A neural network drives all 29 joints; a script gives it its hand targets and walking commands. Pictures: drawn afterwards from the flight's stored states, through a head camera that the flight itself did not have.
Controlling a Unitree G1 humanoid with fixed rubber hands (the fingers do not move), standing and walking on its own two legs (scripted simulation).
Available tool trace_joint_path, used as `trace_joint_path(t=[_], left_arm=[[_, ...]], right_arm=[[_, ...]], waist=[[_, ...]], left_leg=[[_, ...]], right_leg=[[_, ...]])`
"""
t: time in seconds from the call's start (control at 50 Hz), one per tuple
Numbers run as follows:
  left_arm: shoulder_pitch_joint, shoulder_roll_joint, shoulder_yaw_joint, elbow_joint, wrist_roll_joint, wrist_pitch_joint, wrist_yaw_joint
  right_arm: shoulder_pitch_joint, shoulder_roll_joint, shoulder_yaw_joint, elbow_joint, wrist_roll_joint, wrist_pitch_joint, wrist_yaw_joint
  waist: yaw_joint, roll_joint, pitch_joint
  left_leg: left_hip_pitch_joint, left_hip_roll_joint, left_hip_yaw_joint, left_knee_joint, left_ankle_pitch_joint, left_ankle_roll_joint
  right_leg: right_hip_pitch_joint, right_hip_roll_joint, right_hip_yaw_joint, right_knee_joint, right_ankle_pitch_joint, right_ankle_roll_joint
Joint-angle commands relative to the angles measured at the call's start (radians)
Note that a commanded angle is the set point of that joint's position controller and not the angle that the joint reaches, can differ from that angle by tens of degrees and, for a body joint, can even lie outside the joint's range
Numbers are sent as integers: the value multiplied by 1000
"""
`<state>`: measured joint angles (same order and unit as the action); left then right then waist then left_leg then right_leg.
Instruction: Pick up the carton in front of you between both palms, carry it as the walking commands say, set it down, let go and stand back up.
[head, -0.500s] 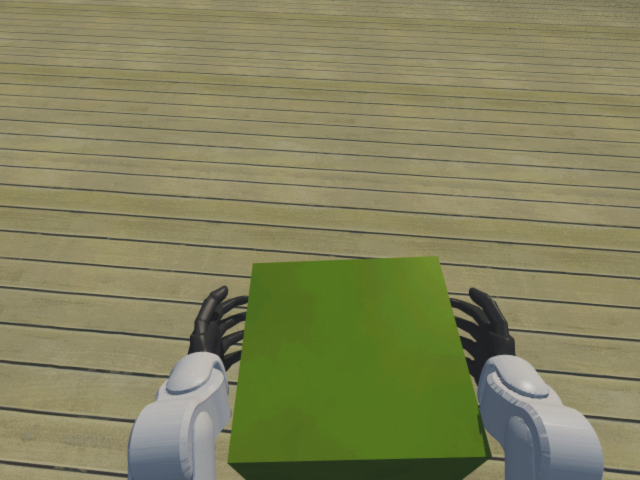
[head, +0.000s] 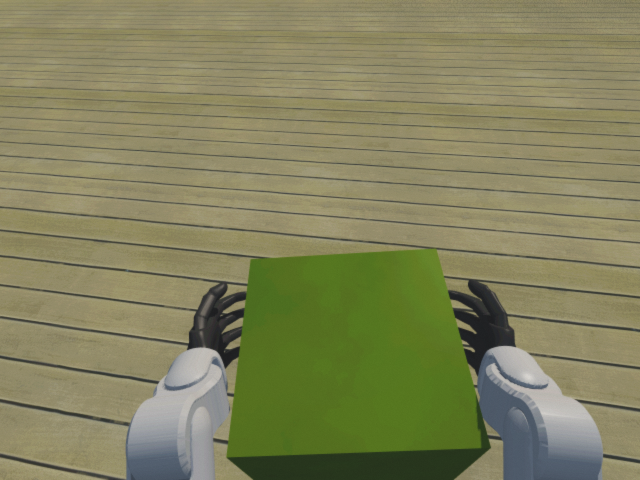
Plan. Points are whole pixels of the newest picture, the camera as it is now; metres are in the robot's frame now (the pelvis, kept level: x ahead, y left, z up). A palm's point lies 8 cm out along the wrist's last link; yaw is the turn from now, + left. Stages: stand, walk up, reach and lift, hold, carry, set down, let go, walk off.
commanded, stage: carry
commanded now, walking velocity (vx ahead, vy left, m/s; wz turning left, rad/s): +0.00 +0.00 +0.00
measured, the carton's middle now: (349, 382) +0.23 +0.00 +0.02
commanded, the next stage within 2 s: hold in 1.30 s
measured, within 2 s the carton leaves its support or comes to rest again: neither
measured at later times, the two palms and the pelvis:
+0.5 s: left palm (186, 374) +0.21 +0.17 +0.09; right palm (476, 372) +0.21 -0.13 +0.09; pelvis -0.01 +0.02 +0.00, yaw +1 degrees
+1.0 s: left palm (194, 383) +0.22 +0.18 +0.05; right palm (461, 382) +0.22 -0.12 +0.05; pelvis -0.04 +0.02 +0.00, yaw +1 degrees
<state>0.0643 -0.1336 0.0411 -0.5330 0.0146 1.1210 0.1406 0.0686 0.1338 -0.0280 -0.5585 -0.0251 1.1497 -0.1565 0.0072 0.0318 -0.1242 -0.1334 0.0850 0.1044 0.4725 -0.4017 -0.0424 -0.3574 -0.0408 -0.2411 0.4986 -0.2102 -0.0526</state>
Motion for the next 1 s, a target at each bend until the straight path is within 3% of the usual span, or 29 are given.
trace_joint_path(t=[0.0, 0.14, 0.48, 0.7, 0.98], left_arm=[[-257, -631, -538, -86, -172, 16, -23], [-304, -655, -546, -99, -177, 18, -21], [-328, -633, -537, -61, -163, 30, -27], [-414, -570, -502, 106, -122, -29, -106], [-551, -643, -430, 403, -45, -255, -221]], right_arm=[[-272, 615, 518, -68, 167, -7, 29], [-316, 635, 523, -80, 181, -9, 34], [-339, 618, 518, -46, 164, 1, 35], [-434, 552, 494, 114, 127, -58, 115], [-559, 633, 418, 403, 39, -281, 225]], waist=[[-6, -18, -221], [-7, 4, -179], [-7, -15, -91], [-4, -21, -72], [-6, -32, -130]], left_leg=[[-39, 75, -26, 9, 579, 8], [-23, 92, -29, 1, 641, 19], [-100, 77, -52, -65, 328, 50], [-144, 68, -62, -101, 175, 64], [-129, 61, -60, -73, 189, 66]], right_leg=[[265, -148, 134, 53, 685, 4], [202, -129, 117, 61, 499, 22], [174, -136, 131, -11, 273, 32], [172, -136, 139, -49, 154, 37], [182, -143, 143, -42, 214, 29]])
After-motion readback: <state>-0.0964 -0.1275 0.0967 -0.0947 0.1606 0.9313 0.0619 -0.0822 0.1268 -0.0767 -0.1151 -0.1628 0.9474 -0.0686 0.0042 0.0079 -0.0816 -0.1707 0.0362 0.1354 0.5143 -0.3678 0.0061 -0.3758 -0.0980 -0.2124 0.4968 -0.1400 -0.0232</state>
